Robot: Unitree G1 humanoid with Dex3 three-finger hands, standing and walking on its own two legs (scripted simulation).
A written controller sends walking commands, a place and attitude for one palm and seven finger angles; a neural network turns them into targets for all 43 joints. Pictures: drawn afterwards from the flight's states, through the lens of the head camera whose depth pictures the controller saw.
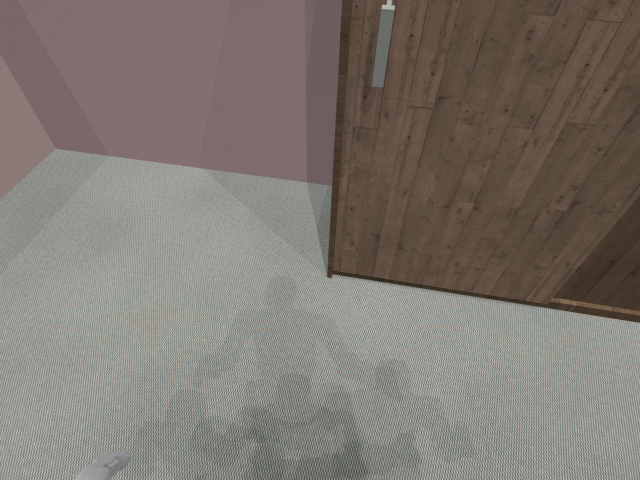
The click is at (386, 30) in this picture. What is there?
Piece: wardrobe's sliding door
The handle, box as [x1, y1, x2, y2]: [372, 0, 394, 86]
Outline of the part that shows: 391,0 387,0 387,3 385,5 382,5 372,80 373,86 382,86 394,9 394,6 391,4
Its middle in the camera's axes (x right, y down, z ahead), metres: +0.13 -0.41 +0.82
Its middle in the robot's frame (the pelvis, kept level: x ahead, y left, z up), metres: +0.92 -0.09 +0.14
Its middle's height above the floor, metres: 0.91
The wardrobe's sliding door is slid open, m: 0.00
